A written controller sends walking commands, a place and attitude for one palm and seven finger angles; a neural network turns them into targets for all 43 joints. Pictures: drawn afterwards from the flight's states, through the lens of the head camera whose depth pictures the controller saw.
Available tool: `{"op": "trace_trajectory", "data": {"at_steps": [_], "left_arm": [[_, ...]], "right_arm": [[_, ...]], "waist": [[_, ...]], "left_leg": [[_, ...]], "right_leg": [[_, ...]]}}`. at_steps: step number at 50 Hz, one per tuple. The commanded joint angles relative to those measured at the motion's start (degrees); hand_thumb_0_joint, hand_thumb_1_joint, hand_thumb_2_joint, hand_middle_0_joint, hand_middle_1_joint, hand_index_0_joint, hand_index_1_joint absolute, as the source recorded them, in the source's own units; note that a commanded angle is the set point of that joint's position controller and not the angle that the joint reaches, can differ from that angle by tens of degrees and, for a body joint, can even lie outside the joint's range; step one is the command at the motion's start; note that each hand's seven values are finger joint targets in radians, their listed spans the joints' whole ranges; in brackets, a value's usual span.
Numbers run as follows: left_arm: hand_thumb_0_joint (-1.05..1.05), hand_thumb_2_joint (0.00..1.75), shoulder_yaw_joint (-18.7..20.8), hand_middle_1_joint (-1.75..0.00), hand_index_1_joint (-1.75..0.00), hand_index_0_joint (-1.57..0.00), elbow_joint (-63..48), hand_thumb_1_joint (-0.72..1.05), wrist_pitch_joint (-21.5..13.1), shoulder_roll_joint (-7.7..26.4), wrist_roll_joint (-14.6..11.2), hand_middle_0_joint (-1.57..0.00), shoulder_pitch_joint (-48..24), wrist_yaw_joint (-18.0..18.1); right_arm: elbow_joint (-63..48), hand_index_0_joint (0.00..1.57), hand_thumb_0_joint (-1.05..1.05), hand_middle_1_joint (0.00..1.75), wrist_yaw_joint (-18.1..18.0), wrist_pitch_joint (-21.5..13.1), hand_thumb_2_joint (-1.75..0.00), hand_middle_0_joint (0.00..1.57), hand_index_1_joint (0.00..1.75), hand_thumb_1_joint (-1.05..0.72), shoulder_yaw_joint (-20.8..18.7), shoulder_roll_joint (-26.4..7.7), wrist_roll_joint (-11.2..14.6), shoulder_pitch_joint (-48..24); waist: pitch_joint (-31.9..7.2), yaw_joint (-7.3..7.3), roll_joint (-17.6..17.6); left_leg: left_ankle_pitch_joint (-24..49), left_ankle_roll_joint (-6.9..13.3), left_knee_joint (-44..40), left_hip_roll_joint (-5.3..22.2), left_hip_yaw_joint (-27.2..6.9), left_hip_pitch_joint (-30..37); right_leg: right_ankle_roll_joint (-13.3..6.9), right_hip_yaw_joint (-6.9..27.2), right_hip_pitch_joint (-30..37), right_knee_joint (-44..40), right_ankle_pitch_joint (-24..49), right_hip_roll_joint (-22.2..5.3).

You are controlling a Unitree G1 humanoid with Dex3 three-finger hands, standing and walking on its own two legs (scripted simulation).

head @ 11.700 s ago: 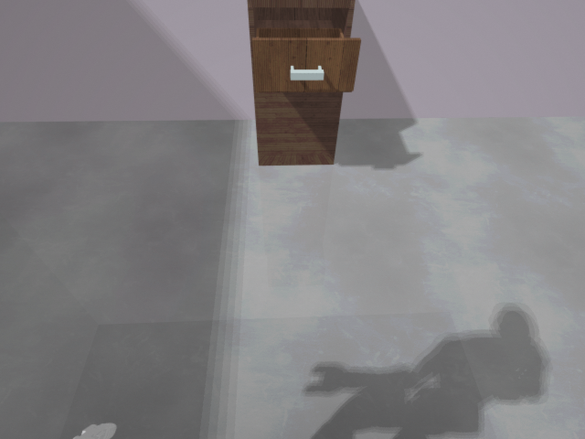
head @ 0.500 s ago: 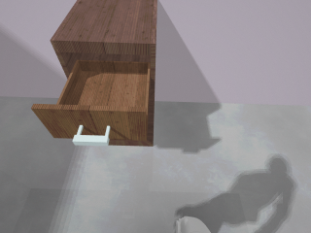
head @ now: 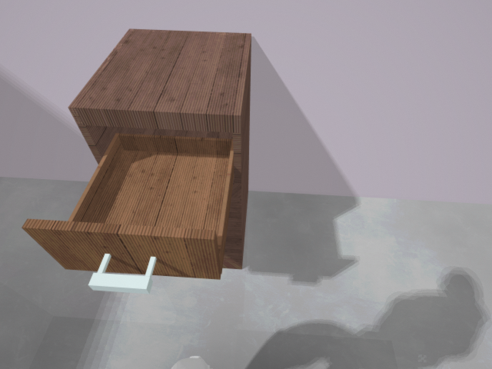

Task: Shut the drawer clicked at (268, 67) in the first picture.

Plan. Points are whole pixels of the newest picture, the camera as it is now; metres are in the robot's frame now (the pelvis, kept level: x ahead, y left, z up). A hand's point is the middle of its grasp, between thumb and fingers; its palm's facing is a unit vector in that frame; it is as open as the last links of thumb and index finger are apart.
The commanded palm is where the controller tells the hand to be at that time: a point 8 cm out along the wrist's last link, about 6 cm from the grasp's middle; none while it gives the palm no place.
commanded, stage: come to a stop and stand still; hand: left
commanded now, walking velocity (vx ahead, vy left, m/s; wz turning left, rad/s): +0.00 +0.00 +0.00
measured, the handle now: (125, 271) +0.30 +0.27 -0.09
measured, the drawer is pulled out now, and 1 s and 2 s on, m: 0.30 0.30 0.30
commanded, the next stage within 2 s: none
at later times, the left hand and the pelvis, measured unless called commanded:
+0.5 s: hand out of the picture +0.03 +0.19 -0.18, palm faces +0.03 -0.97 -0.26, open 7.4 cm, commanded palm none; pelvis +0.02 +0.00 -0.02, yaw -3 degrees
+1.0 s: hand out of the picture -0.03 +0.12 -0.18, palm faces +0.07 -0.98 -0.17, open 7.3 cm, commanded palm none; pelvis -0.04 -0.05 +0.00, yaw -1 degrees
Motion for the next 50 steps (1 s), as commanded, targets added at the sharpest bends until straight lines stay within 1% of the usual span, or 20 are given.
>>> {"op": "trace_trajectory", "data": {"at_steps": [1,4,6,8,10,13,16,20,23,24,25,26,27,30,36,41,43,44,46,50], "left_arm": [[0.0,0.9,1.79,-0.3,-0.3,-0.2,-2.15,0.9,-0.75,8.03,0.21,-0.2,3.89,0.27],[0.0,0.9,0.67,-0.3,-0.3,-0.2,-1.01,0.9,0.25,5.26,-0.33,-0.2,4.35,0.8],[0.0,0.9,-0.35,-0.3,-0.3,-0.2,-0.68,0.9,0.9,1.53,-0.68,-0.2,6.99,1.31],[0.0,0.9,-0.88,-0.3,-0.3,-0.2,-0.26,0.9,1.24,0.25,-0.15,-0.2,8.39,2.01],[0.0,0.9,-0.79,-0.3,-0.3,-0.2,0.4,0.9,1.82,2.21,-0.26,-0.2,7.32,1.99],[0.0,0.9,-0.63,-0.3,-0.3,-0.2,-0.04,0.9,2.21,3.23,-0.39,-0.2,7.95,1.98],[0.0,0.9,-0.21,-0.3,-0.3,-0.2,-1.31,0.9,3.05,3.5,-0.12,-0.2,7.5,1.77],[0.0,0.9,0.38,-0.3,-0.3,-0.2,-2.58,0.9,4.03,2.29,0.11,-0.2,7.5,1.73],[0.0,0.9,0.51,-0.3,-0.3,-0.2,-2.47,0.9,3.59,1.14,0.31,-0.2,9.57,1.66],[0.0,0.9,0.54,-0.3,-0.3,-0.2,-2.36,0.9,3.03,2.16,0.53,-0.2,10.17,1.75],[0.0,0.9,0.6,-0.3,-0.3,-0.2,-2.75,0.9,2.52,5.15,0.99,-0.2,8.29,1.94],[0.0,0.9,0.65,-0.3,-0.3,-0.2,-3.2,0.9,2.19,7.28,0.7,-0.2,6.69,1.92],[0.0,0.9,0.58,-0.3,-0.3,-0.2,-3.56,0.9,1.81,7.74,0.53,-0.2,6.02,2.0],[0.0,0.9,0.03,-0.3,-0.3,-0.2,-3.83,0.9,1.42,5.41,0.24,-0.2,2.65,2.3],[0.0,0.9,0.6,-0.3,-0.3,-0.2,-2.5,0.9,1.07,6.43,0.09,-0.2,5.24,2.16],[0.0,0.9,0.3,-0.3,-0.3,-0.2,-1.02,0.9,1.35,5.27,-0.81,-0.2,3.11,2.08],[0.0,0.9,-0.16,-0.3,-0.3,-0.2,-0.46,0.9,1.52,3.51,-1.15,-0.2,3.21,1.91],[0.0,0.9,-0.12,-0.3,-0.3,-0.2,-0.14,0.9,1.48,3.4,-1.04,-0.2,3.2,1.96],[0.0,0.9,0.19,-0.3,-0.3,-0.2,0.85,0.9,2.01,4.82,-0.92,-0.2,3.18,1.84],[0.0,0.9,0.1,-0.3,-0.3,-0.2,1.52,0.9,2.14,4.31,-0.79,-0.2,3.97,1.56]], "right_arm": [[-1.25,0.2,0.0,0.3,0.18,-0.91,-0.9,0.2,0.3,-0.9,0.18,-2.21,0.36,3.62],[0.87,0.2,0.0,0.3,-0.74,-1.39,-0.9,0.2,0.3,-0.9,0.86,-2.76,0.56,6.34],[0.22,0.2,0.0,0.3,-1.44,-1.68,-0.9,0.2,0.3,-0.9,0.56,-6.61,0.43,5.66],[-0.65,0.2,0.0,0.3,-1.9,-0.62,-0.9,0.2,0.3,-0.9,0.42,-6.87,0.29,3.03],[-0.05,0.2,0.0,0.3,-2.29,-0.75,-0.9,0.2,0.3,-0.9,0.75,-5.51,0.76,1.65],[-0.71,0.2,0.0,0.3,-2.72,-0.11,-0.9,0.2,0.3,-0.9,-0.05,-7.24,0.89,1.37],[-1.3,0.2,0.0,0.3,-3.02,0.37,-0.9,0.2,0.3,-0.9,-0.99,-8.75,0.73,1.25],[-2.55,0.2,0.0,0.3,-3.0,0.8,-0.9,0.2,0.3,-0.9,-1.89,-9.0,0.22,-0.61],[-3.02,0.2,0.0,0.3,-2.35,1.21,-0.9,0.2,0.3,-0.9,-2.04,-8.49,0.07,-2.57],[-3.07,0.2,0.0,0.3,-2.1,1.35,-0.9,0.2,0.3,-0.9,-1.95,-7.32,0.36,-2.46],[-3.18,0.2,0.0,0.3,-1.76,1.61,-0.9,0.2,0.3,-0.9,-1.6,-4.56,0.92,-1.55],[-3.68,0.2,0.0,0.3,-1.38,2.02,-0.9,0.2,0.3,-0.9,-1.31,-2.79,1.04,-1.23],[-3.32,0.2,0.0,0.3,-1.3,2.55,-0.9,0.2,0.3,-0.9,-1.24,-2.71,0.94,-1.77],[-0.82,0.2,0.0,0.3,-1.14,2.67,-0.9,0.2,0.3,-0.9,-1.03,-2.13,1.06,-0.3],[1.21,0.2,0.0,0.3,-1.38,2.11,-0.9,0.2,0.3,-0.9,-0.38,-1.65,1.24,0.85],[4.62,0.2,0.0,0.3,-2.07,1.35,-0.9,0.2,0.3,-0.9,0.56,-1.32,1.0,8.4],[5.19,0.2,0.0,0.3,-2.26,0.88,-0.9,0.2,0.3,-0.9,0.83,-2.56,0.46,8.81],[5.31,0.2,0.0,0.3,-2.34,1.05,-0.9,0.2,0.3,-0.9,0.96,-2.68,0.4,9.31],[5.91,0.2,0.0,0.3,-2.28,1.33,-0.9,0.2,0.3,-0.9,1.11,-1.84,0.51,9.51],[6.1,0.2,0.0,0.3,-2.19,1.44,-0.9,0.2,0.3,-0.9,1.38,-1.33,0.43,12.27]], "waist": [[0.24,0.8,-4.89],[-1.27,-0.44,-2.07],[-2.03,1.28,7.11],[1.25,1.6,2.11],[1.24,1.32,9.26],[-2.8,0.66,6.76],[-4.03,0.23,7.08],[-5.22,0.42,7.35],[-5.63,2.06,6.09],[-5.94,2.31,1.55],[-4.54,0.75,-9.52],[-2.07,0.01,-13.92],[-3.48,0.79,-14.97],[-1.94,-0.59,-9.46],[-1.25,1.24,-4.75],[-0.25,-1.11,-1.39],[2.22,-0.06,3.49],[2.92,0.12,1.88],[4.35,0.16,3.71],[6.36,-0.27,0.34]], "left_leg": [[-0.29,-0.25,-9.5,-1.21,-0.04,7.01],[9.88,-0.13,-23.21,-0.75,-0.68,19.74],[31.88,4.67,-24.52,9.65,-8.9,20.37],[30.26,5.68,-23.43,9.9,-6.68,16.29],[35.27,5.19,-25.57,8.44,-7.07,16.62],[41.01,6.41,-23.85,9.59,-7.2,20.62],[43.91,8.84,-24.37,12.59,-8.63,21.2],[40.61,12.18,-24.75,14.94,-8.84,18.1],[27.85,9.26,-21.44,11.52,-6.3,12.75],[19.86,6.46,-17.26,7.89,-4.74,11.4],[7.32,2.72,-12.73,1.62,-0.28,8.46],[-4.15,0.79,-9.71,-2.92,1.46,6.69],[-11.37,0.54,-3.75,-3.16,-0.81,6.39],[-9.42,0.4,3.56,-2.58,-2.75,5.23],[-8.35,-0.29,-6.47,-2.45,-1.7,6.79],[2.86,1.28,-24.9,-1.41,-3.58,19.05],[4.27,3.09,-25.61,1.88,-6.33,16.23],[2.17,3.12,-24.78,1.63,-5.5,13.98],[-1.36,2.46,-25.37,0.24,-4.71,11.96],[-3.35,2.4,-26.3,-0.45,-4.61,10.57]], "right_leg": [[-6.4,16.02,0.11,-11.57,0.81,-17.49],[-1.15,9.98,-1.82,-3.45,6.08,-11.17],[3.01,4.83,-2.57,1.63,-3.07,-5.68],[3.52,5.19,-1.84,0.03,-5.65,-5.09],[4.36,4.96,-0.04,1.77,-0.55,-5.81],[4.62,4.88,-0.09,4.63,0.22,-5.18],[4.74,4.12,-2.72,11.06,-7.87,-4.37],[4.62,4.73,-4.7,20.37,-15.49,-3.89],[4.89,4.46,1.31,10.66,-6.31,-4.3],[4.76,7.69,3.31,2.74,2.95,-5.76],[3.16,15.3,2.46,-1.29,11.49,-11.46],[-0.13,19.09,0.24,-3.51,19.98,-17.66],[-2.57,19.87,0.18,-4.99,23.4,-19.06],[-4.49,15.98,0.95,-4.72,24.12,-15.76],[-3.96,16.28,6.64,-6.84,19.54,-14.45],[1.25,14.78,0.69,-8.96,1.44,-10.66],[4.8,13.09,0.68,-10.32,-2.78,-7.05],[6.18,13.65,2.19,-11.83,-3.81,-7.0],[6.87,14.1,2.9,-14.11,-10.12,-7.77],[6.12,13.49,1.67,-15.55,-15.23,-7.34]]}}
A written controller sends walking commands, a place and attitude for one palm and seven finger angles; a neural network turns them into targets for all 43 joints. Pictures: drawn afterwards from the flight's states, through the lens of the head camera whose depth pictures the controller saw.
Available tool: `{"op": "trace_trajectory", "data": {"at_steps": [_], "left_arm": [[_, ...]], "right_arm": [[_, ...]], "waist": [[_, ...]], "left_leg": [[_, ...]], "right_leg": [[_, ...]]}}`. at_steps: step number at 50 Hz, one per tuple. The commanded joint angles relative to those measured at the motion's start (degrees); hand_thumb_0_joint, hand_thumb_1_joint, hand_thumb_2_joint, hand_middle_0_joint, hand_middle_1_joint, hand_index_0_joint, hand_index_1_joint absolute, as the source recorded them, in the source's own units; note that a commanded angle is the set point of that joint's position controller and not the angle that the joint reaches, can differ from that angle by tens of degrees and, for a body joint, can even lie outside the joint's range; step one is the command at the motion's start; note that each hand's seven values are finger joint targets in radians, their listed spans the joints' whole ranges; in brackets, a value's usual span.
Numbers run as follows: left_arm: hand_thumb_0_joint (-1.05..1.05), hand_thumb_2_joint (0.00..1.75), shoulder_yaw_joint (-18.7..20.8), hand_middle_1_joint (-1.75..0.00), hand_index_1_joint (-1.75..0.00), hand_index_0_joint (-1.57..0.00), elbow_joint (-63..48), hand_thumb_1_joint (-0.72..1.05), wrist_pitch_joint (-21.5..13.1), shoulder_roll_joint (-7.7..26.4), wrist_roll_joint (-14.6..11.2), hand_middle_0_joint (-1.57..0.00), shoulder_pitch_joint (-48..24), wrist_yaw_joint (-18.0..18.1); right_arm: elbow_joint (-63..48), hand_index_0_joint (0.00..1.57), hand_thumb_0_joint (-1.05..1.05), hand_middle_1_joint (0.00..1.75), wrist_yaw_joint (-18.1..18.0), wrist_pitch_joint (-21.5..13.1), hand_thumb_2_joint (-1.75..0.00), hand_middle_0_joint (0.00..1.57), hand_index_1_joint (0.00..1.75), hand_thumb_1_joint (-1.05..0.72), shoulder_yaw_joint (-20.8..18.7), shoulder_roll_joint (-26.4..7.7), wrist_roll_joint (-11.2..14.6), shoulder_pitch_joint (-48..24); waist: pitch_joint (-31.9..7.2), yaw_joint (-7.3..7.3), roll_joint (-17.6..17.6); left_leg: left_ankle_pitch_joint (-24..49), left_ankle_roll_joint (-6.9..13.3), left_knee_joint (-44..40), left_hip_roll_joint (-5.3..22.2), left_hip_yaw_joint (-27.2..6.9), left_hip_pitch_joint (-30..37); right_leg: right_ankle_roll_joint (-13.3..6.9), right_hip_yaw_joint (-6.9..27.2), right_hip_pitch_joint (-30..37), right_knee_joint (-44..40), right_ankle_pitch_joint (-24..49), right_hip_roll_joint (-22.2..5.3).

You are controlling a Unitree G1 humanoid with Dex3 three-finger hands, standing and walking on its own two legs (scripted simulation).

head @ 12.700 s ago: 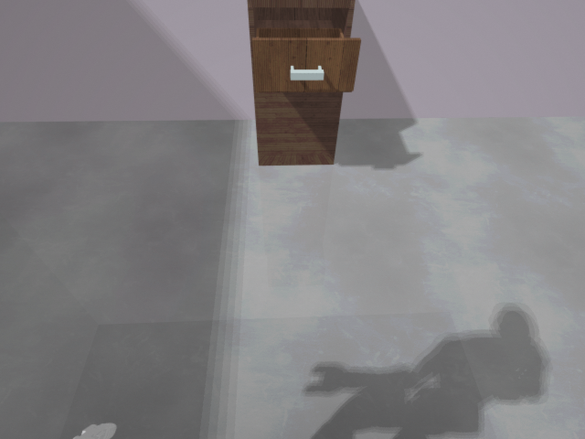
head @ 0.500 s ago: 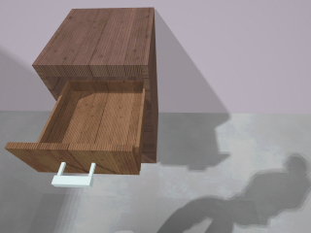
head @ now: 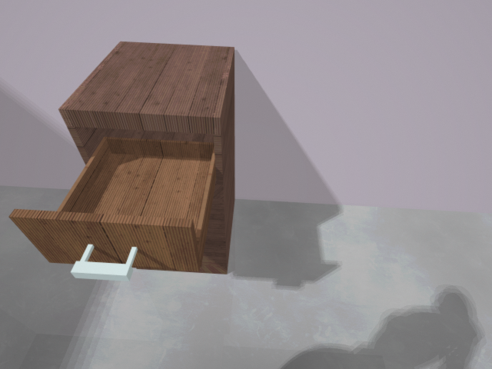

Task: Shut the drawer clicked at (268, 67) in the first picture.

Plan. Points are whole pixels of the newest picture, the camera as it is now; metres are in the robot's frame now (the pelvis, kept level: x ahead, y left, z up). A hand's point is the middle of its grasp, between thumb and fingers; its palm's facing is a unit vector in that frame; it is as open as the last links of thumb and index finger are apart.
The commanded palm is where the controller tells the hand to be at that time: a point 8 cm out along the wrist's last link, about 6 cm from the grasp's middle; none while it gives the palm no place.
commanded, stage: come to a stop and stand still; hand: left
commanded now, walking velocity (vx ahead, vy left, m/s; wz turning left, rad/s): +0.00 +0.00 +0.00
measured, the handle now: (107, 260) +0.33 +0.32 -0.09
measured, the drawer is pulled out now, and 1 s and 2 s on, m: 0.30 0.30 0.30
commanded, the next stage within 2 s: look again from close up in 1.62 s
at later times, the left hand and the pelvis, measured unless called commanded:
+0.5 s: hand out of the picture -0.05 +0.16 -0.18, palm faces +0.09 -0.99 -0.13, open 7.4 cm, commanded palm none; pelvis -0.03 +0.02 +0.00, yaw +0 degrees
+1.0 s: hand out of the picture -0.04 +0.19 -0.18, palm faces +0.09 -0.99 -0.14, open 7.4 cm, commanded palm none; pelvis +0.00 +0.04 +0.00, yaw +0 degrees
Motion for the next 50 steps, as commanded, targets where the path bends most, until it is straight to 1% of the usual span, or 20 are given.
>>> {"op": "trace_trajectory", "data": {"at_steps": [1,6,9,12,15,16,19,23,24,27,29,31,34,37,39,41,43,45,48,50], "left_arm": [[0.0,0.9,1.2,-0.3,-0.3,-0.2,-1.7,0.9,-0.8,5.74,0.23,-0.2,2.75,0.07],[0.0,0.9,1.42,-0.3,-0.3,-0.2,-1.46,0.9,-0.79,4.97,0.26,-0.2,3.63,0.1],[0.0,0.9,1.26,-0.3,-0.3,-0.2,-0.85,0.9,-1.1,4.0,0.18,-0.2,5.28,0.02],[0.0,0.9,1.17,-0.3,-0.3,-0.2,-0.35,0.9,-1.23,3.54,0.26,-0.2,6.14,0.08],[0.0,0.9,1.1,-0.3,-0.3,-0.2,-0.09,0.9,-1.14,3.13,0.41,-0.2,6.31,0.17],[0.0,0.9,1.11,-0.3,-0.3,-0.2,-0.07,0.9,-1.11,2.93,0.39,-0.2,6.32,0.17],[0.0,0.9,1.1,-0.3,-0.3,-0.2,0.12,0.9,-1.24,2.42,0.32,-0.2,6.42,0.14],[0.0,0.9,0.86,-0.3,-0.3,-0.2,0.32,0.9,-1.58,1.96,0.34,-0.2,7.2,0.12],[0.0,0.9,0.84,-0.3,-0.3,-0.2,0.36,0.9,-1.65,2.14,0.36,-0.2,7.15,0.13],[0.0,0.9,0.82,-0.3,-0.3,-0.2,0.32,0.9,-1.48,2.21,0.64,-0.2,6.84,0.21],[0.0,0.9,0.88,-0.3,-0.3,-0.2,0.3,0.9,-1.35,2.17,0.72,-0.2,6.92,0.24],[0.0,0.9,0.69,-0.3,-0.3,-0.2,0.34,0.9,-1.57,1.51,0.63,-0.2,7.03,0.28],[0.0,0.9,0.52,-0.3,-0.3,-0.2,0.4,0.9,-1.93,1.16,0.49,-0.2,7.34,0.18],[0.0,0.9,0.7,-0.3,-0.3,-0.2,0.06,0.9,-1.67,2.01,0.8,-0.2,6.89,0.24],[0.0,0.9,0.75,-0.3,-0.3,-0.2,0.11,0.9,-1.59,1.98,0.87,-0.2,7.15,0.21],[0.0,0.9,0.64,-0.3,-0.3,-0.2,0.14,0.9,-1.74,1.4,0.8,-0.2,7.27,0.22],[0.0,0.9,0.48,-0.3,-0.3,-0.2,0.11,0.9,-2.04,1.07,0.66,-0.2,7.63,0.18],[0.0,0.9,0.39,-0.3,-0.3,-0.2,0.23,0.9,-2.32,1.45,0.72,-0.2,7.68,0.23],[0.0,0.9,0.16,-0.3,-0.3,-0.2,0.5,0.9,-2.54,1.74,0.64,-0.2,7.32,0.24],[0.0,0.9,-0.02,-0.3,-0.3,-0.2,0.66,0.9,-2.64,1.48,0.62,-0.2,7.29,0.28]], "right_arm": [[-0.84,0.2,0.0,0.3,-0.23,-0.6,-0.9,0.2,0.3,-0.9,-0.31,-4.09,-0.13,6.91],[-0.34,0.2,0.0,0.3,-0.14,-0.64,-0.9,0.2,0.3,-0.9,-0.2,-3.0,-0.31,10.36],[-0.26,0.2,0.0,0.3,-0.26,-1.06,-0.9,0.2,0.3,-0.9,0.0,-2.47,-0.44,11.29],[-0.31,0.2,0.0,0.3,-0.32,-1.14,-0.9,0.2,0.3,-0.9,0.09,-2.04,-0.35,11.94],[-0.12,0.2,0.0,0.3,-0.29,-0.88,-0.9,0.2,0.3,-0.9,0.08,-1.62,-0.32,13.14],[0.01,0.2,0.0,0.3,-0.29,-0.89,-0.9,0.2,0.3,-0.9,0.11,-1.49,-0.42,13.52],[0.04,0.2,0.0,0.3,-0.34,-1.13,-0.9,0.2,0.3,-0.9,0.21,-1.18,-0.49,14.16],[-0.41,0.2,0.0,0.3,-0.42,-1.73,-0.9,0.2,0.3,-0.9,0.3,-1.23,-0.42,12.91],[-0.54,0.2,0.0,0.3,-0.39,-1.85,-0.9,0.2,0.3,-0.9,0.33,-1.22,-0.35,12.89],[-0.8,0.2,0.0,0.3,-0.28,-1.63,-0.9,0.2,0.3,-0.9,0.15,-1.36,-0.35,12.41],[-0.97,0.2,0.0,0.3,-0.19,-1.31,-0.9,0.2,0.3,-0.9,0.1,-1.35,-0.42,12.56],[-1.0,0.2,0.0,0.3,-0.24,-1.43,-0.9,0.2,0.3,-0.9,0.21,-1.07,-0.44,12.95],[-1.09,0.2,0.0,0.3,-0.37,-2.07,-0.9,0.2,0.3,-0.9,0.34,-1.22,-0.32,11.99],[-1.64,0.2,0.0,0.3,-0.17,-1.86,-0.9,0.2,0.3,-0.9,0.05,-2.0,-0.31,11.0],[-1.86,0.2,0.0,0.3,-0.11,-1.64,-0.9,0.2,0.3,-0.9,0.0,-2.12,-0.39,10.56],[-1.84,0.2,0.0,0.3,-0.12,-1.84,-0.9,0.2,0.3,-0.9,0.06,-1.91,-0.37,10.6],[-1.99,0.2,0.0,0.3,-0.23,-2.34,-0.9,0.2,0.3,-0.9,0.19,-2.08,-0.3,10.08],[-2.15,0.2,0.0,0.3,-0.24,-2.75,-0.9,0.2,0.3,-0.9,0.18,-2.52,-0.05,9.27],[-2.02,0.2,0.0,0.3,-0.26,-2.76,-0.9,0.2,0.3,-0.9,0.26,-2.95,0.02,8.43],[-1.94,0.2,0.0,0.3,-0.33,-2.88,-0.9,0.2,0.3,-0.9,0.27,-2.94,0.1,8.43]], "waist": [[6.83,-0.85,-0.08],[6.91,-1.26,-0.13],[6.08,-0.89,1.96],[6.66,-0.58,0.74],[7.75,-0.99,-0.47],[7.93,-1.08,0.23],[7.31,-1.12,0.2],[6.17,-0.45,2.46],[5.94,-0.41,1.65],[7.72,-0.33,1.55],[8.69,-0.63,0.17],[8.46,-1.03,-0.23],[7.22,-0.67,1.49],[7.98,-0.53,1.51],[9.16,-0.48,0.66],[8.64,-0.74,0.25],[6.6,-0.6,2.15],[4.64,-0.35,2.52],[5.53,-0.44,0.42],[4.98,-0.74,0.49]], "left_leg": [[-5.95,2.66,-4.58,0.94,-1.97,-7.72],[-7.68,3.01,-4.78,0.44,-2.32,-8.95],[-7.98,3.16,-5.56,0.52,-3.03,-10.64],[-8.75,3.15,-5.22,0.45,-3.25,-12.73],[-9.07,3.19,-4.12,0.14,-2.99,-11.91],[-8.93,3.26,-3.87,0.03,-2.95,-11.84],[-8.55,3.42,-4.2,0.19,-3.37,-12.37],[-8.74,3.45,-5.55,0.92,-4.25,-13.92],[-8.85,3.42,-5.79,0.98,-4.34,-14.27],[-11.88,3.35,-6.1,1.01,-4.6,-15.14],[-12.15,3.5,-5.16,0.58,-4.39,-14.75],[-8.93,3.6,-4.75,0.68,-4.35,-13.19],[-7.18,3.59,-5.89,1.27,-4.81,-12.83],[-12.77,3.63,-7.27,1.49,-5.77,-14.99],[-12.96,3.76,-6.81,1.18,-5.59,-15.22],[-10.33,3.92,-6.93,1.45,-5.81,-14.08],[-7.82,4.05,-7.51,1.96,-6.17,-12.82],[-6.47,3.93,-7.97,2.41,-6.39,-12.0],[-5.16,3.72,-7.55,2.18,-5.84,-11.42],[-2.23,3.65,-7.5,2.49,-5.72,-9.11]], "right_leg": [[6.03,14.62,-0.83,-11.88,-18.18,-11.46],[5.41,13.99,-2.29,-11.91,-20.91,-11.42],[4.67,13.77,-1.03,-10.18,-19.18,-11.11],[4.74,14.31,-0.54,-10.01,-20.25,-11.28],[4.26,14.76,-3.6,-10.53,-22.83,-11.35],[4.16,14.8,-4.22,-10.35,-22.83,-11.4],[3.79,14.42,-3.71,-9.03,-21.12,-11.11],[3.34,14.05,-1.14,-6.96,-17.6,-10.82],[3.32,14.15,-0.64,-6.76,-17.5,-10.86],[3.07,14.31,-2.7,-7.24,-20.89,-10.84],[3.01,14.97,-4.92,-8.0,-23.39,-10.92],[2.72,14.82,-5.51,-7.22,-20.53,-10.86],[2.61,13.88,-3.26,-5.62,-15.44,-10.63],[2.82,13.94,-3.47,-5.78,-19.22,-10.41],[2.81,14.37,-4.78,-6.02,-20.42,-10.36],[2.54,13.88,-4.8,-5.05,-17.52,-10.33],[2.3,13.31,-2.76,-3.73,-12.61,-10.28],[2.34,12.78,-0.35,-3.12,-9.49,-10.45],[2.26,13.13,-0.47,-3.55,-9.43,-10.93],[1.99,12.86,-0.81,-3.21,-6.85,-10.85]]}}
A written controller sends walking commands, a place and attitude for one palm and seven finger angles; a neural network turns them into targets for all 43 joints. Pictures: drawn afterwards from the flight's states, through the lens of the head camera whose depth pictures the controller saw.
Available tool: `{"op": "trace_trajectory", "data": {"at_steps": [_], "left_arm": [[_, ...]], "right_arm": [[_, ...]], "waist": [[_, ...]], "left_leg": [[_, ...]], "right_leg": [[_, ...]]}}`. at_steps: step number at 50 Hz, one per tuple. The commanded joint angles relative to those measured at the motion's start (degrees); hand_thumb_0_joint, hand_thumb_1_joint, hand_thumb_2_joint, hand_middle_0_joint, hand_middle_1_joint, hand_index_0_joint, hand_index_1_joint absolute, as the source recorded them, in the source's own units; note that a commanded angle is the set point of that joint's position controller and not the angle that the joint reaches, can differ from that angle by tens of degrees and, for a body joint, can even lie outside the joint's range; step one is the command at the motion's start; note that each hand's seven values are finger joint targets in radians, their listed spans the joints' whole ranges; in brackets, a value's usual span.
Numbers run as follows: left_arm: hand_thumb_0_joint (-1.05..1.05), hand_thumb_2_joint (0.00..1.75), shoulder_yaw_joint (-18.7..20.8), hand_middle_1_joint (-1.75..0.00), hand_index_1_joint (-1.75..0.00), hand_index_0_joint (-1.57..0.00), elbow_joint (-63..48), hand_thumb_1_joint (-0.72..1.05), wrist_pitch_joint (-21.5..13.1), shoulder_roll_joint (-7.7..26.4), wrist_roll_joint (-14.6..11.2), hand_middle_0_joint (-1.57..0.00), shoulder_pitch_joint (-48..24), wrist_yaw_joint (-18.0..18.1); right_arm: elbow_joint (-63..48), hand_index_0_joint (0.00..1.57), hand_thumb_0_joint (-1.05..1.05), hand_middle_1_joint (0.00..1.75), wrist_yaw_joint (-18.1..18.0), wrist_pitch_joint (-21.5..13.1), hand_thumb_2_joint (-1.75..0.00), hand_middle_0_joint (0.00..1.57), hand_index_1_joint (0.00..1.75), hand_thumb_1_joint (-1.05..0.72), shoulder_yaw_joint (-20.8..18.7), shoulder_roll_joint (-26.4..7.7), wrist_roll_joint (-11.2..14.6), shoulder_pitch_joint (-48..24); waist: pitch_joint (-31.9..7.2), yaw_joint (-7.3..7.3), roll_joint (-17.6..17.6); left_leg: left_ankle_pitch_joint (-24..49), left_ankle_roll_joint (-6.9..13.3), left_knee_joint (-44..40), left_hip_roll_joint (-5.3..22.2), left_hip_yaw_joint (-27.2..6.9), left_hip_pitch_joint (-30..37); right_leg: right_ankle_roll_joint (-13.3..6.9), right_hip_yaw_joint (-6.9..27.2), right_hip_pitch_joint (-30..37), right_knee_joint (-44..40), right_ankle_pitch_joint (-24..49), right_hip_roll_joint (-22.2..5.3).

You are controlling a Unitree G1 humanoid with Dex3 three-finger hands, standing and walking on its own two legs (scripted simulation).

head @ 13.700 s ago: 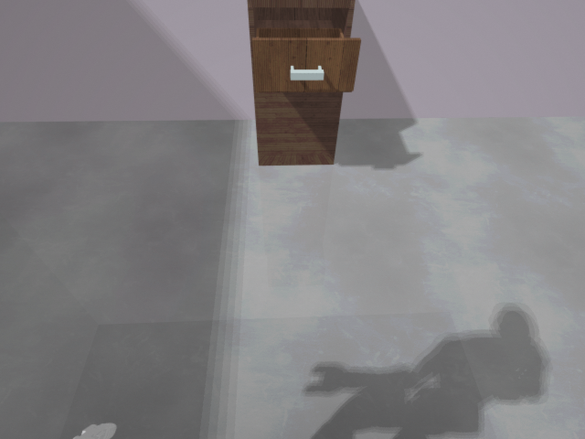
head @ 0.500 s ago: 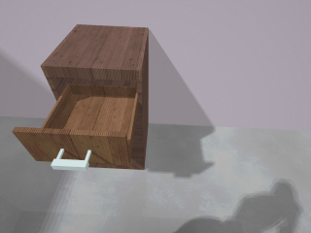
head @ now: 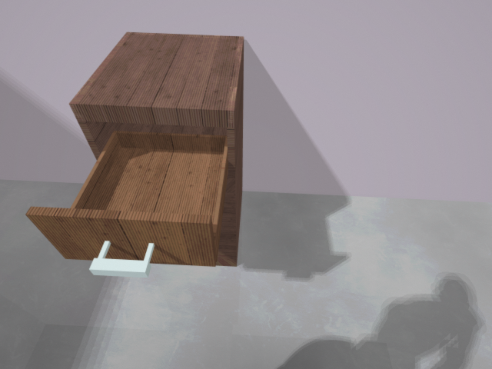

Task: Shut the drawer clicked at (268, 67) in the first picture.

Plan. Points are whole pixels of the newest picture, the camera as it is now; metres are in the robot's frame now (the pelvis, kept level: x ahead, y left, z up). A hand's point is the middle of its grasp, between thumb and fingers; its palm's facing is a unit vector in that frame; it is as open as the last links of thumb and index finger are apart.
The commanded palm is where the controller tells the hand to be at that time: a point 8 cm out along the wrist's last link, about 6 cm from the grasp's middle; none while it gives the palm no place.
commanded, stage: come to a stop and stand still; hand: left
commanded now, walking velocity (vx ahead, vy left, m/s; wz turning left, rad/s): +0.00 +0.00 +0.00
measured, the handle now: (124, 257) +0.34 +0.28 -0.09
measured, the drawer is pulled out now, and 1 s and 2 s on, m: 0.30 0.30 0.30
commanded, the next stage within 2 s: look again from close up in 0.62 s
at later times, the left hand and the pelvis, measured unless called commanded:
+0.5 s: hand out of the picture +0.03 +0.16 -0.17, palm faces +0.05 -0.98 -0.18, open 7.3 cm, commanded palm none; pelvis +0.04 +0.00 +0.00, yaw +0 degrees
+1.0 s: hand out of the picture +0.05 +0.19 -0.17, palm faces +0.01 -0.98 -0.21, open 7.3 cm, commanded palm none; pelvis +0.03 +0.02 +0.00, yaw -1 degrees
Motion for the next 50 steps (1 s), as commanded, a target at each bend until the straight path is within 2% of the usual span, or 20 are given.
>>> {"op": "trace_trajectory", "data": {"at_steps": [1,8,10,16,23,30,35,36,37,38,39,40,41,42,43,44,45,46,49,50], "left_arm": [[0.0,0.9,0.3,-0.3,-0.3,-0.2,-1.16,0.9,-1.02,4.24,0.01,-0.2,3.61,0.24],[0.0,0.9,-0.14,-0.3,-0.3,-0.2,-0.61,0.9,-1.51,4.93,-0.15,-0.2,3.24,0.44],[0.0,0.9,-0.21,-0.3,-0.3,-0.2,-0.56,0.9,-1.4,5.06,-0.08,-0.2,2.74,0.51],[0.0,0.9,-0.24,-0.3,-0.3,-0.2,-0.68,0.9,-1.32,5.63,-0.19,-0.2,2.3,0.62],[0.0,0.9,-0.1,-0.3,-0.3,-0.2,-1.05,0.9,-1.41,7.02,-0.26,-0.2,1.17,0.58],[0.0,0.9,0.11,-0.3,-0.3,-0.2,-1.45,0.9,-1.36,7.84,-0.29,-0.2,0.18,0.55],[0.0,0.9,0.13,-0.3,-0.3,-0.2,-1.53,0.9,-1.27,8.46,-0.31,-0.2,-0.4,0.45],[0.0,0.9,0.43,-0.3,-0.3,-0.2,0.46,0.9,-2.51,9.68,0.44,-0.2,5.37,3.16],[0.0,0.9,0.89,-0.3,-0.3,-0.2,-2.38,0.9,-2.66,12.15,0.23,-0.2,4.44,2.99],[0.0,0.9,0.21,-0.3,-0.3,-0.2,-3.5,0.9,-2.74,10.69,0.31,-0.2,2.39,2.51],[0.0,0.9,0.1,-0.3,-0.3,-0.2,-3.77,0.9,-2.64,10.42,0.48,-0.2,1.23,2.24],[0.0,0.9,0.0,-0.3,-0.3,-0.2,-5.22,0.9,-2.36,10.4,0.36,-0.2,-0.76,1.94],[0.0,0.9,0.04,-0.3,-0.3,-0.2,-5.7,0.9,-2.0,10.58,0.26,-0.2,-1.95,1.8],[0.0,0.9,-0.06,-0.3,-0.3,-0.2,-5.68,0.9,-1.69,9.49,0.15,-0.2,-2.72,1.68],[0.0,0.9,-0.2,-0.3,-0.3,-0.2,-5.85,0.9,-1.52,8.56,0.06,-0.2,-2.99,1.5],[0.0,0.9,-0.25,-0.3,-0.3,-0.2,-5.89,0.9,-1.4,8.16,-0.03,-0.2,-3.02,1.33],[0.0,0.9,-0.38,-0.3,-0.3,-0.2,-5.88,0.9,-0.95,8.29,0.04,-0.2,-3.38,1.18],[0.0,0.9,-0.56,-0.3,-0.3,-0.2,-5.69,0.9,-0.86,8.19,-0.04,-0.2,-2.96,1.02],[0.0,0.9,-0.83,-0.3,-0.3,-0.2,-4.72,0.9,-0.86,7.64,-0.27,-0.2,-1.18,0.65],[0.0,0.9,-0.89,-0.3,-0.3,-0.2,-4.47,0.9,-0.79,7.66,-0.28,-0.2,-1.4,0.55]], "right_arm": [[-0.72,0.2,0.0,0.3,-0.38,-1.04,-0.9,0.2,0.3,-0.9,-0.3,-4.67,0.29,5.07],[-0.37,0.2,0.0,0.3,-0.68,-1.67,-0.9,0.2,0.3,-0.9,-0.1,-5.78,0.59,3.4],[-0.17,0.2,0.0,0.3,-0.72,-1.56,-0.9,0.2,0.3,-0.9,-0.12,-5.79,0.64,2.91],[0.23,0.2,0.0,0.3,-0.85,-1.56,-0.9,0.2,0.3,-0.9,0.04,-6.3,0.55,1.7],[0.26,0.2,0.0,0.3,-0.88,-1.57,-0.9,0.2,0.3,-0.9,-0.09,-7.5,0.49,0.91],[0.14,0.2,0.0,0.3,-0.91,-1.49,-0.9,0.2,0.3,-0.9,-0.15,-8.18,0.53,0.12],[0.21,0.2,0.0,0.3,-0.8,-1.28,-0.9,0.2,0.3,-0.9,-0.2,-8.63,0.53,-0.48],[-2.94,0.2,0.0,0.3,-0.09,-1.81,-0.9,0.2,0.3,-0.9,-1.09,-10.16,1.18,-7.86],[-5.46,0.2,0.0,0.3,-0.22,-0.59,-0.9,0.2,0.3,-0.9,-0.9,-7.32,1.31,-2.95],[-5.38,0.2,0.0,0.3,-0.23,-0.41,-0.9,0.2,0.3,-0.9,-1.09,-7.65,1.04,-3.38],[-5.15,0.2,0.0,0.3,0.16,-0.27,-0.9,0.2,0.3,-0.9,-0.98,-6.14,1.27,-2.41],[-5.06,0.2,0.0,0.3,0.63,-0.07,-0.9,0.2,0.3,-0.9,-0.75,-5.67,1.0,-0.71],[-4.48,0.2,0.0,0.3,0.75,0.1,-0.9,0.2,0.3,-0.9,-0.8,-5.94,0.87,0.85],[-4.13,0.2,0.0,0.3,0.82,0.03,-0.9,0.2,0.3,-0.9,-0.82,-6.68,0.56,1.46],[-4.25,0.2,0.0,0.3,0.85,-0.22,-0.9,0.2,0.3,-0.9,-0.84,-7.46,0.31,1.82],[-4.43,0.2,0.0,0.3,0.83,-0.38,-0.9,0.2,0.3,-0.9,-0.76,-7.97,0.18,1.37],[-4.54,0.2,0.0,0.3,0.85,-0.56,-0.9,0.2,0.3,-0.9,-0.54,-7.95,0.15,0.36],[-4.46,0.2,0.0,0.3,0.81,-0.8,-0.9,0.2,0.3,-0.9,-0.25,-8.07,0.12,-0.31],[-4.53,0.2,0.0,0.3,0.43,-1.27,-0.9,0.2,0.3,-0.9,0.1,-8.86,0.3,-0.31],[-3.97,0.2,0.0,0.3,0.39,-1.46,-0.9,0.2,0.3,-0.9,0.15,-8.95,0.27,0.08]], "waist": [[5.57,-0.6,0.95],[2.9,-0.61,0.81],[4.47,-0.67,0.0],[4.31,-0.51,1.51],[3.12,-0.64,0.9],[2.25,-0.62,0.67],[4.44,-0.52,0.0],[4.41,2.23,-2.44],[-1.7,-1.27,-5.08],[-0.33,-1.5,2.3],[-3.22,-2.49,2.87],[-5.02,-3.24,2.82],[-3.86,-3.98,-0.56],[-0.81,-4.03,-1.17],[1.68,-3.81,0.09],[3.77,-3.3,0.98],[6.41,-2.68,4.66],[7.88,-2.08,5.89],[7.36,-1.15,1.63],[7.2,-1.06,1.62]], "left_leg": [[-2.63,1.19,-7.19,6.7,-6.33,-5.96],[5.53,0.82,-6.87,7.49,-5.76,-2.33],[6.25,0.68,-6.92,7.51,-5.66,-2.17],[8.97,0.62,-6.76,7.58,-5.26,-0.56],[11.17,0.51,-6.5,7.7,-5.11,1.16],[12.15,0.42,-6.45,7.97,-5.2,2.02],[8.49,0.35,-6.91,7.72,-5.13,1.15],[4.37,-1.21,7.86,6.68,1.72,-3.11],[-10.37,-0.44,11.54,3.56,-2.27,-6.25],[-11.97,-0.46,12.41,4.04,-2.43,-6.08],[-10.64,-0.68,11.33,5.11,-2.13,-3.63],[-6.99,-0.83,8.2,3.73,-0.7,-0.59],[-4.37,-0.74,5.61,3.6,-0.81,1.93],[-2.9,-0.4,3.78,4.34,-1.57,2.79],[-1.79,0.23,2.11,5.72,-2.87,1.84],[-1.3,0.69,0.8,6.91,-3.85,-0.63],[-1.28,0.94,-1.59,7.46,-5.14,-2.76],[-0.31,1.31,-3.24,7.89,-6.54,-4.85],[-0.25,1.69,-5.08,7.81,-7.04,-6.18],[0.47,1.72,-5.77,8.08,-7.19,-5.96]], "right_leg": [[1.2,9.91,4.03,-5.67,-5.34,-7.88],[1.08,9.06,7.92,-3.95,4.75,-8.28],[1.11,8.83,7.3,-3.81,5.43,-8.14],[1.1,8.89,8.25,-3.75,8.43,-8.5],[0.91,8.88,9.49,-3.4,11.7,-8.83],[0.77,8.66,10.62,-3.37,13.0,-8.86],[0.9,8.81,9.6,-4.69,10.01,-8.93],[7.38,12.16,9.93,-2.28,45.62,-12.33],[6.12,18.04,15.34,-2.49,42.75,-16.69],[2.68,17.11,12.36,-3.14,37.68,-17.1],[-2.08,15.6,9.75,-4.65,23.74,-16.48],[-3.55,13.86,9.27,-4.31,17.26,-14.38],[-3.21,12.97,5.18,-4.93,5.35,-13.31],[-2.33,12.44,0.94,-5.43,-3.47,-11.75],[-1.39,12.02,-1.08,-5.4,-7.64,-10.2],[-0.6,11.53,-0.96,-5.48,-8.9,-8.94],[-0.39,10.79,-1.29,-4.81,-10.01,-8.16],[-0.05,10.03,0.13,-3.22,-7.91,-7.21],[0.28,9.68,3.67,-1.96,-4.26,-6.79],[0.37,9.23,4.06,-1.47,-3.54,-6.77]]}}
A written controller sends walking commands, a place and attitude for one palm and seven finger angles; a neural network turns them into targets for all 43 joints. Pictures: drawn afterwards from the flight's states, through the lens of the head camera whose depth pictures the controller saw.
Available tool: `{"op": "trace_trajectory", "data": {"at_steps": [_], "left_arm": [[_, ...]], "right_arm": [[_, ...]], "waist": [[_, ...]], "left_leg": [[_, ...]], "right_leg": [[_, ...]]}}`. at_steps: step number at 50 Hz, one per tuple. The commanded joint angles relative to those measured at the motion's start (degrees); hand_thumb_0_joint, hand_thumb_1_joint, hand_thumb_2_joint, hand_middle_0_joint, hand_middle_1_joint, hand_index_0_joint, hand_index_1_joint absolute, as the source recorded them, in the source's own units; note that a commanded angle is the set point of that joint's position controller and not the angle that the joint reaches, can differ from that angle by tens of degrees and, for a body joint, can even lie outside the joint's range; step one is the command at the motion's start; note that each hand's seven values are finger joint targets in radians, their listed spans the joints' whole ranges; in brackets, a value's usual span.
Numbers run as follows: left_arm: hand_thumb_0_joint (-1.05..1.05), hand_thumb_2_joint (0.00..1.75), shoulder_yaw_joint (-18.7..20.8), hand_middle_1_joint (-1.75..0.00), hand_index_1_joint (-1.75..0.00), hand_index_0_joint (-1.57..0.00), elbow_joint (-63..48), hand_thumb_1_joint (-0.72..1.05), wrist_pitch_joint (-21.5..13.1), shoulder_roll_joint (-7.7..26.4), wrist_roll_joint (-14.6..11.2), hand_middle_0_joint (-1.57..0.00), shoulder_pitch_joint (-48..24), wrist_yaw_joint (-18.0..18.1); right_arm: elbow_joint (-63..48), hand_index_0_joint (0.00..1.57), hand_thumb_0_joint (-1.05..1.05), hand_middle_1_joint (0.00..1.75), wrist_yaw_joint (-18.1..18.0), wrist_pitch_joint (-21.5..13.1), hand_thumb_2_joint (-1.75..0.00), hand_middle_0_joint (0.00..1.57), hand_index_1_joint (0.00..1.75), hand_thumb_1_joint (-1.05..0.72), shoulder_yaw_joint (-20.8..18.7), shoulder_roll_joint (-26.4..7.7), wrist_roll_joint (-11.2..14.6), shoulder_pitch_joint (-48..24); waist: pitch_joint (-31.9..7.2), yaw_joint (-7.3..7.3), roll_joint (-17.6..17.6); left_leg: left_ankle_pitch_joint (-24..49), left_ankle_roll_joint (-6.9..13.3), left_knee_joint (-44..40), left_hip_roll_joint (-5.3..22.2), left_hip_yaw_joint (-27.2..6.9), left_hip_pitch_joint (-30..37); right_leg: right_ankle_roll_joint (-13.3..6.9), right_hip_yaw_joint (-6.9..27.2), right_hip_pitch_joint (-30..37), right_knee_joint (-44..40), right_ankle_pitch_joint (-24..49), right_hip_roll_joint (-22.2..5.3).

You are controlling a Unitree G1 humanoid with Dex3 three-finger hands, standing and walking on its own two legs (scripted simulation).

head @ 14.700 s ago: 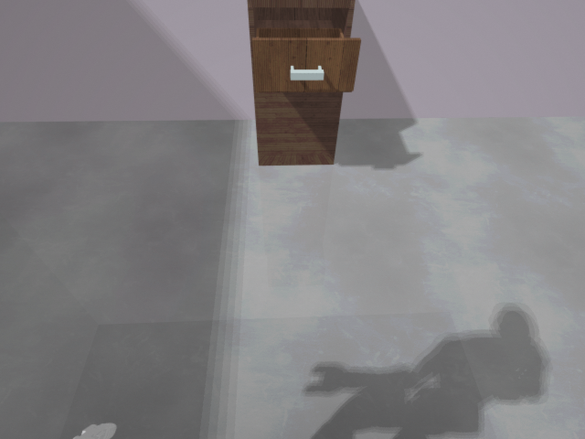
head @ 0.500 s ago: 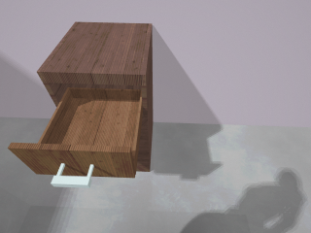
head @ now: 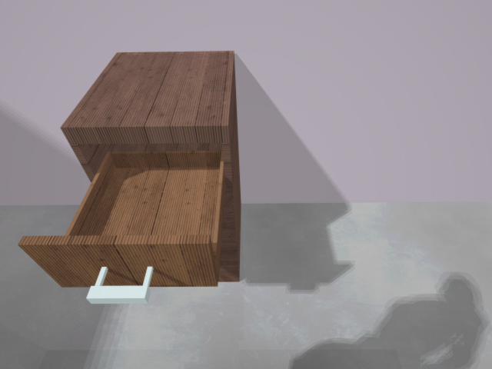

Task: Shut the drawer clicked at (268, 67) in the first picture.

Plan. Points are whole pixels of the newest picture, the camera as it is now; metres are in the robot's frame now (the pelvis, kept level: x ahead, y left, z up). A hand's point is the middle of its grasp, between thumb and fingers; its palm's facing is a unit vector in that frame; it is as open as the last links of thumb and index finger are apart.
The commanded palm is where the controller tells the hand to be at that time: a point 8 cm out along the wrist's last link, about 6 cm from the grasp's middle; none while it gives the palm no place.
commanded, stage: look again from close up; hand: left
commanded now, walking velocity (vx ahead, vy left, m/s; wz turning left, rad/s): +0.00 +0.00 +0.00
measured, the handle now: (122, 283) +0.30 +0.27 -0.09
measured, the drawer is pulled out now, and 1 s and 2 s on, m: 0.30 0.30 0.30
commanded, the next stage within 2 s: come to a stop and stand still in 0.24 s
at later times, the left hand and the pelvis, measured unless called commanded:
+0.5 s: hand out of the picture -0.02 +0.17 -0.18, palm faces +0.00 -0.98 -0.17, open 7.3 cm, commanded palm none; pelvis -0.01 +0.02 +0.00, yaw +0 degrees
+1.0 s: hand out of the picture -0.03 +0.20 -0.18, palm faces +0.03 -0.99 -0.16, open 7.4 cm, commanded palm none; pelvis -0.02 +0.04 +0.00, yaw +0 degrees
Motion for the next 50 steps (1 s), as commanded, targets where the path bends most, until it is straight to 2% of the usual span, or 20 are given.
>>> {"op": "trace_trajectory", "data": {"at_steps": [1,4,5,9,18,19,20,21,22,23,24,27,29,32,33,35,38,46,49,50], "left_arm": [[0.0,0.9,0.59,-0.3,-0.3,-0.2,-2.22,0.9,-0.89,5.13,-0.19,-0.2,2.47,-0.24],[0.0,0.9,0.63,-0.3,-0.3,-0.2,-2.11,0.9,-0.79,5.07,-0.22,-0.2,2.49,-0.28],[0.0,0.9,0.61,-0.3,-0.3,-0.2,-2.09,0.9,-0.7,5.03,-0.17,-0.2,2.17,-0.29],[0.0,0.9,0.56,-0.3,-0.3,-0.2,-1.65,0.9,-0.78,4.91,-0.17,-0.2,2.79,-0.23],[0.0,0.9,0.43,-0.3,-0.3,-0.2,-0.27,0.9,-0.79,4.29,-0.23,-0.2,3.69,-0.04],[0.0,0.9,0.73,-0.3,-0.3,-0.2,1.91,0.9,-1.73,6.96,0.55,-0.2,8.02,2.18],[0.0,0.9,0.52,-0.3,-0.3,-0.2,0.88,0.9,-2.2,8.37,0.5,-0.2,6.46,1.66],[0.0,0.9,0.51,-0.3,-0.3,-0.2,-0.19,0.9,-2.19,7.13,0.04,-0.2,6.06,1.51],[0.0,0.9,0.15,-0.3,-0.3,-0.2,-0.35,0.9,-2.11,6.26,-0.35,-0.2,5.79,1.53],[0.0,0.9,0.02,-0.3,-0.3,-0.2,-0.81,0.9,-1.91,6.4,-0.49,-0.2,4.57,1.29],[0.0,0.9,0.07,-0.3,-0.3,-0.2,-1.11,0.9,-1.82,6.25,-0.29,-0.2,4.35,1.03],[0.0,0.9,-0.01,-0.3,-0.3,-0.2,-1.78,0.9,-1.05,5.35,0.09,-0.2,2.88,0.73],[0.0,0.9,-0.04,-0.3,-0.3,-0.2,-1.77,0.9,-0.96,5.1,0.24,-0.2,3.23,0.6],[0.0,0.9,-0.05,-0.3,-0.3,-0.2,-1.85,0.9,-0.8,4.82,0.33,-0.2,3.63,0.44],[0.0,0.9,-0.05,-0.3,-0.3,-0.2,-1.9,0.9,-0.77,4.88,0.32,-0.2,3.55,0.36],[0.0,0.9,-0.02,-0.3,-0.3,-0.2,-2.1,0.9,-0.61,4.89,0.42,-0.2,3.6,0.28],[0.0,0.9,0.08,-0.3,-0.3,-0.2,-2.38,0.9,-0.48,4.77,0.43,-0.2,3.82,0.17],[0.0,0.9,0.17,-0.3,-0.3,-0.2,-2.16,0.9,-0.4,4.31,0.48,-0.2,4.62,0.12],[0.0,0.9,0.16,-0.3,-0.3,-0.2,-1.72,0.9,-0.51,4.09,0.41,-0.2,5.16,0.15],[0.0,0.9,0.11,-0.3,-0.3,-0.2,-1.72,0.9,-0.48,4.19,0.38,-0.2,5.23,0.16]], "right_arm": [[-0.84,0.2,0.0,0.3,-0.26,-1.31,-0.9,0.2,0.3,-0.9,0.16,-4.81,0.12,4.11],[-0.09,0.2,0.0,0.3,-0.33,-1.4,-0.9,0.2,0.3,-0.9,0.27,-4.95,0.11,4.65],[0.33,0.2,0.0,0.3,-0.31,-1.49,-0.9,0.2,0.3,-0.9,0.34,-4.9,0.11,4.83],[1.51,0.2,0.0,0.3,-0.34,-1.61,-0.9,0.2,0.3,-0.9,0.43,-4.56,0.22,4.89],[3.8,0.2,0.0,0.3,-0.66,-1.77,-0.9,0.2,0.3,-0.9,0.56,-3.84,0.39,5.24],[-0.45,0.2,0.0,0.3,-0.07,-1.74,-0.9,0.2,0.3,-0.9,-0.15,-5.97,1.17,-2.1],[-2.64,0.2,0.0,0.3,-0.08,-1.19,-0.9,0.2,0.3,-0.9,0.11,-5.25,1.31,-1.5],[-1.24,0.2,0.0,0.3,-0.39,-1.49,-0.9,0.2,0.3,-0.9,0.08,-2.16,0.73,3.85],[-0.72,0.2,0.0,0.3,-0.68,-1.56,-0.9,0.2,0.3,-0.9,-0.13,-2.23,0.61,5.43],[-0.44,0.2,0.0,0.3,-0.69,-1.1,-0.9,0.2,0.3,-0.9,-0.15,-2.63,0.84,4.61],[-0.57,0.2,0.0,0.3,-0.56,-0.85,-0.9,0.2,0.3,-0.9,-0.32,-2.74,0.81,3.4],[-1.01,0.2,0.0,0.3,-0.27,-0.49,-0.9,0.2,0.3,-0.9,-0.54,-3.69,0.47,2.16],[-1.26,0.2,0.0,0.3,-0.16,-0.55,-0.9,0.2,0.3,-0.9,-0.51,-4.15,0.49,1.57],[-1.05,0.2,0.0,0.3,-0.04,-0.72,-0.9,0.2,0.3,-0.9,-0.49,-4.83,0.39,1.32],[-1.25,0.2,0.0,0.3,-0.01,-0.68,-0.9,0.2,0.3,-0.9,-0.49,-5.11,0.44,1.27],[-1.12,0.2,0.0,0.3,0.04,-0.84,-0.9,0.2,0.3,-0.9,-0.62,-5.56,0.3,1.51],[-1.07,0.2,0.0,0.3,0.06,-1.01,-0.9,0.2,0.3,-0.9,-0.58,-6.14,0.3,1.05],[0.32,0.2,0.0,0.3,0.1,-1.21,-0.9,0.2,0.3,-0.9,-0.46,-6.09,0.41,1.46],[1.07,0.2,0.0,0.3,0.07,-1.22,-0.9,0.2,0.3,-0.9,-0.36,-5.75,0.49,1.96],[1.45,0.2,0.0,0.3,0.09,-1.23,-0.9,0.2,0.3,-0.9,-0.39,-5.65,0.52,2.0]], "waist": [[7.34,0.66,-1.79],[6.6,0.59,-3.08],[6.79,0.63,-1.63],[5.1,0.74,-3.35],[3.83,0.54,-2.4],[7.12,3.24,-9.11],[5.1,0.27,-6.8],[-0.72,-1.15,-4.45],[-5.51,-1.27,-3.32],[-5.21,-1.25,-3.24],[-3.36,-0.92,-1.34],[4.08,-0.74,-1.24],[6.04,-0.4,-0.74],[7.45,-0.09,-0.51],[8.01,-0.15,-2.06],[7.57,-0.06,-0.39],[6.82,0.28,-1.83],[6.42,0.7,-1.6],[5.97,0.63,-3.41],[5.69,0.66,-2.26]], "left_leg": [[3.9,1.18,-9.85,7.15,-8.08,-7.64],[3.08,1.23,-10.4,6.85,-7.91,-6.9],[3.46,1.26,-11.12,7.13,-8.27,-7.08],[5.06,1.22,-10.36,6.65,-7.39,-5.46],[11.12,1.12,-9.28,6.71,-6.54,-2.26],[14.15,-0.42,0.92,7.75,-3.46,-7.38],[11.0,-1.66,0.48,4.92,-2.76,-6.36],[5.98,-0.92,-1.78,3.82,-3.11,-4.44],[8.41,-0.51,-0.7,4.84,-3.8,-2.97],[7.15,-0.5,-1.37,5.15,-4.33,-2.89],[6.35,-0.44,-2.39,5.08,-4.66,-2.81],[5.36,0.33,-4.89,6.2,-6.63,-5.39],[4.68,0.64,-6.44,6.52,-7.68,-6.58],[2.82,0.85,-8.83,6.82,-8.68,-7.79],[1.1,0.86,-9.6,6.75,-9.03,-8.37],[-0.23,0.91,-11.22,7.17,-9.75,-8.56],[-0.97,0.91,-12.57,7.32,-10.27,-8.89],[0.09,0.87,-14.0,7.33,-10.53,-7.94],[0.87,0.86,-13.57,7.02,-9.98,-7.3],[1.44,0.91,-13.78,7.02,-10.13,-6.88]], "right_leg": [[-0.52,8.09,1.34,-5.04,0.76,-7.04],[-0.46,8.38,1.56,-4.81,0.66,-7.2],[-0.38,7.92,1.63,-4.36,1.04,-7.02],[-0.23,8.09,2.63,-4.13,3.1,-7.62],[-0.23,7.99,2.96,-3.28,8.01,-8.05],[1.63,8.43,1.51,-3.16,28.28,-10.88],[0.27,10.36,3.58,-1.41,40.21,-13.35],[-0.43,11.21,6.83,2.03,41.68,-13.93],[-1.02,10.53,8.53,2.23,37.63,-13.34],[-0.99,10.43,7.9,0.37,28.72,-12.64],[-0.9,10.94,5.91,-1.19,21.61,-11.98],[-0.41,9.68,0.29,-3.81,5.53,-9.5],[-0.2,9.19,-0.61,-4.5,2.52,-8.69],[0.04,8.32,-0.19,-4.77,1.78,-8.08],[0.1,8.28,-0.31,-4.96,1.03,-7.96],[0.26,7.49,0.42,-4.44,1.6,-7.76],[0.69,6.56,2.12,-3.97,3.02,-7.91],[1.11,5.75,2.97,-4.1,4.57,-8.13],[1.08,5.97,3.37,-4.39,5.13,-8.42],[1.02,6.09,3.18,-4.38,5.06,-8.28]]}}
